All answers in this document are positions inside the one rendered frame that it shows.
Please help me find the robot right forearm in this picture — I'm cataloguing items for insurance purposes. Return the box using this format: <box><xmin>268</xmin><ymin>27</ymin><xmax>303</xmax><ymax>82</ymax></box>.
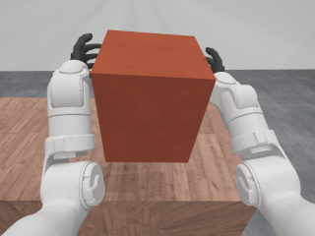
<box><xmin>209</xmin><ymin>72</ymin><xmax>301</xmax><ymax>194</ymax></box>

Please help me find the robot right upper arm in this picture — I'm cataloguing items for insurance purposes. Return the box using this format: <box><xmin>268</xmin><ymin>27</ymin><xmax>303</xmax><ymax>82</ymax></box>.
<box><xmin>235</xmin><ymin>154</ymin><xmax>315</xmax><ymax>236</ymax></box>

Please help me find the right robot hand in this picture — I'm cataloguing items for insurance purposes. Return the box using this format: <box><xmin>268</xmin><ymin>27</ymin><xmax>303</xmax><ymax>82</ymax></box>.
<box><xmin>205</xmin><ymin>47</ymin><xmax>224</xmax><ymax>74</ymax></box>

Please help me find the carton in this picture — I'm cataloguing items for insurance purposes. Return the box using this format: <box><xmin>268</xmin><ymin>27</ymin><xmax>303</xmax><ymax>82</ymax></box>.
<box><xmin>91</xmin><ymin>29</ymin><xmax>217</xmax><ymax>163</ymax></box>

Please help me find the robot left forearm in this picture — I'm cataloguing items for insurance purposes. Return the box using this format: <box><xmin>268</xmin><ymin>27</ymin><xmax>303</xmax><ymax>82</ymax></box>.
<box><xmin>39</xmin><ymin>60</ymin><xmax>95</xmax><ymax>202</ymax></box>

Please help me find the robot left upper arm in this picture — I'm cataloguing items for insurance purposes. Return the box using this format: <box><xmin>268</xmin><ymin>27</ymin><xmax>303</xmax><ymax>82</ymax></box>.
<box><xmin>1</xmin><ymin>160</ymin><xmax>105</xmax><ymax>236</ymax></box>

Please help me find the left robot hand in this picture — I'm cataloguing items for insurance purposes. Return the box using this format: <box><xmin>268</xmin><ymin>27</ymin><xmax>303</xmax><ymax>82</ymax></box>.
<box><xmin>70</xmin><ymin>33</ymin><xmax>102</xmax><ymax>78</ymax></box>

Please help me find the pedestal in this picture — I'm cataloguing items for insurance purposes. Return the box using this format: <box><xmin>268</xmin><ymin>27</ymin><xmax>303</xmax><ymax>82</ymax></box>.
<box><xmin>0</xmin><ymin>97</ymin><xmax>257</xmax><ymax>236</ymax></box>

